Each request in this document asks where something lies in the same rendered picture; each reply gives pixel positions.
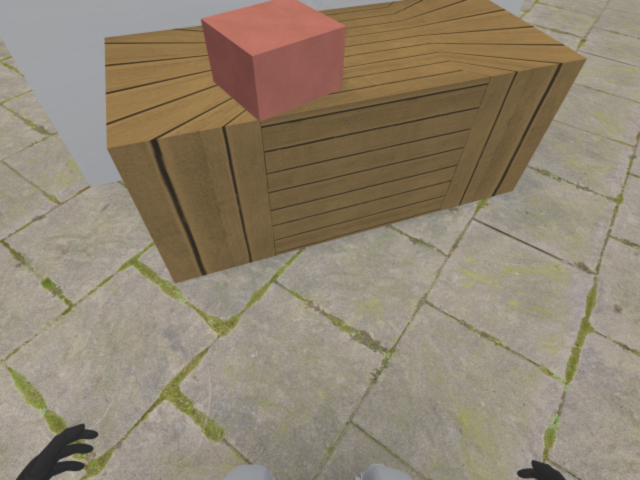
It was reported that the carton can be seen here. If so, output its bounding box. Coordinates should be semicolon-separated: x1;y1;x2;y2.
201;0;346;122

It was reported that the pedestal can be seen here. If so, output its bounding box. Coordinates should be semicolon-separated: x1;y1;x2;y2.
105;0;587;283

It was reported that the robot left hand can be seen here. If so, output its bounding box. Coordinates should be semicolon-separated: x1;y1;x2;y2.
16;424;98;480

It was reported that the robot right hand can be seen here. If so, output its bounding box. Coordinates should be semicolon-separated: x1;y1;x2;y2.
517;460;566;480

